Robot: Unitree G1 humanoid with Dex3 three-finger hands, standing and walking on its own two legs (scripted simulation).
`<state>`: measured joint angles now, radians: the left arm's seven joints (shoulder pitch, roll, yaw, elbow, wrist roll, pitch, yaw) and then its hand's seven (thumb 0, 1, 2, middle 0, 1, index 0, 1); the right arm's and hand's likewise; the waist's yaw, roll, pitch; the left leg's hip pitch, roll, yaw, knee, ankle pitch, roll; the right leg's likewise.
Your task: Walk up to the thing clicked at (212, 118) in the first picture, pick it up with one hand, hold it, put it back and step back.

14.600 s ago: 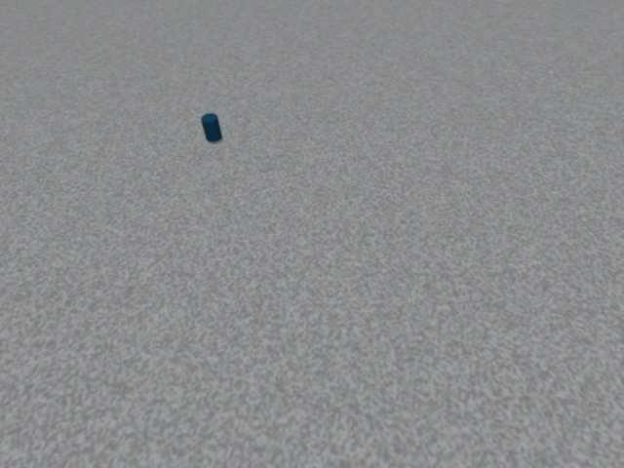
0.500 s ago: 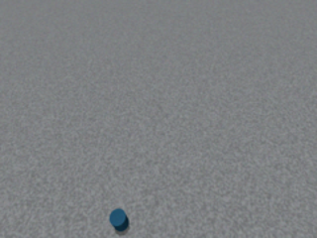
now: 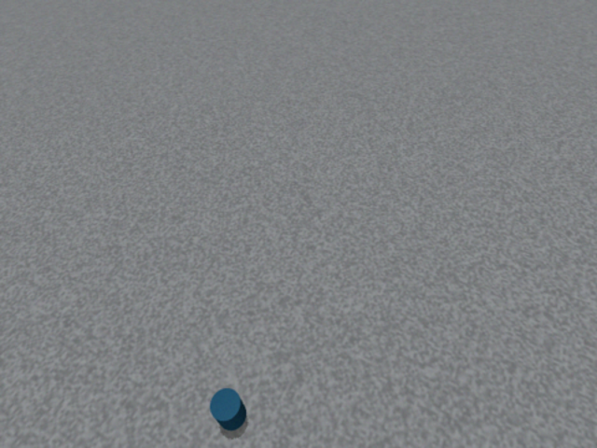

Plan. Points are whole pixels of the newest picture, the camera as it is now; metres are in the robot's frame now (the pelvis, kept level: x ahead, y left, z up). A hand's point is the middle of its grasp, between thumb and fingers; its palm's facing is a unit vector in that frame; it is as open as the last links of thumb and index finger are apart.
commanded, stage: stand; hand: left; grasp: from the side
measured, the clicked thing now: (229, 409) +0.34 +0.26 -0.72
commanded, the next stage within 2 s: go down in 0.70 s
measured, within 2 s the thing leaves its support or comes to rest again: neither
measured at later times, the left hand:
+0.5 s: hand out of the picture +0.09 +0.26 -0.15, palm faces +0.00 -0.94 -0.35, open 7.4 cm
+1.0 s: hand out of the picture +0.14 +0.26 -0.16, palm faces +0.07 -0.94 -0.32, open 9.8 cm
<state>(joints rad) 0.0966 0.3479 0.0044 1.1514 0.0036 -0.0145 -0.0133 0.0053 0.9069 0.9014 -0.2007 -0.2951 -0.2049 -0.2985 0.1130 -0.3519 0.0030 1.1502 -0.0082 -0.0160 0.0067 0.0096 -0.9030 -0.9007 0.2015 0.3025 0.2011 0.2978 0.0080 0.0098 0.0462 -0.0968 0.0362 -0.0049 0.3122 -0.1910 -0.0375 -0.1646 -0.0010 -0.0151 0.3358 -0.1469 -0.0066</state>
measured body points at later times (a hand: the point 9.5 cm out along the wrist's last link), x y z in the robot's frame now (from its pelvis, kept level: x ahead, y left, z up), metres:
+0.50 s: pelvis +0.00 +0.00 +0.00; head +0.01 +0.00 +0.45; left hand +0.09 +0.30 -0.13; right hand +0.08 -0.30 -0.13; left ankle -0.01 +0.14 -0.75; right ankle +0.02 -0.11 -0.75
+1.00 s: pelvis -0.01 +0.00 -0.02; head +0.05 +0.01 +0.43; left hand +0.14 +0.31 -0.14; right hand +0.09 -0.27 -0.14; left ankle -0.01 +0.14 -0.75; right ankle +0.02 -0.11 -0.75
